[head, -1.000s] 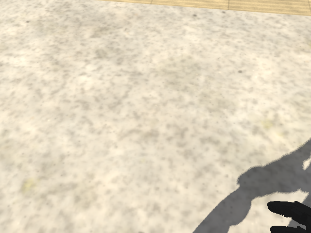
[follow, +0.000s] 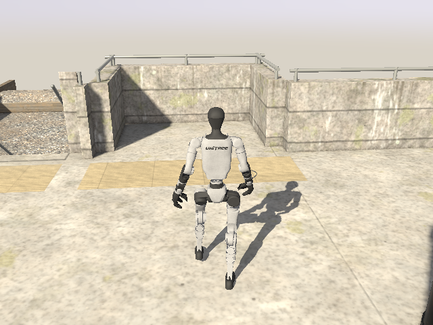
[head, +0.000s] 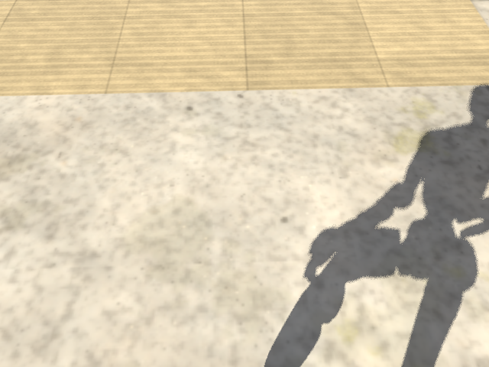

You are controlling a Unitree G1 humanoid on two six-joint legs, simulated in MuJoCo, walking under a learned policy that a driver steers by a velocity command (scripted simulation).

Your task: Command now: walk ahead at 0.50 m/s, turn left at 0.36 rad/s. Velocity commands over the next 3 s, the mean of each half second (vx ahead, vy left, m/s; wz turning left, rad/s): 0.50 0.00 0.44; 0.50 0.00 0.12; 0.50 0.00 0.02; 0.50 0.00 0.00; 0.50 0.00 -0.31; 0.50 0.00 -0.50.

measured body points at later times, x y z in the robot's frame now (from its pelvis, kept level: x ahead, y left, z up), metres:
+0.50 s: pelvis +0.29 +0.05 +0.00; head +0.32 +0.06 +0.45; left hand +0.45 +0.33 -0.08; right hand +0.41 -0.22 -0.11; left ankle +0.20 +0.12 -0.74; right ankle +0.51 -0.06 -0.70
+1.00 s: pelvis +0.57 +0.09 +0.00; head +0.60 +0.09 +0.45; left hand +0.48 +0.35 -0.12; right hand +0.85 -0.06 -0.08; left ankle +0.70 +0.29 -0.70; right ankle +0.51 -0.04 -0.74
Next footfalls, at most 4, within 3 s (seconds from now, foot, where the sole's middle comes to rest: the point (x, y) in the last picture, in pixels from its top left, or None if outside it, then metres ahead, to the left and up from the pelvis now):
0.10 left None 0.24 0.13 -0.78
0.58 right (281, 346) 0.55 -0.03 -0.78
1.10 left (179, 270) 0.76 0.29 -0.78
1.64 right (236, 185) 1.11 0.14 -0.78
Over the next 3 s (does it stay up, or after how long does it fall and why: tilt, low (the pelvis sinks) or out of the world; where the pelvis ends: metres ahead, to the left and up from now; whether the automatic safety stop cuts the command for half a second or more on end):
stays up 1.63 0.31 0.01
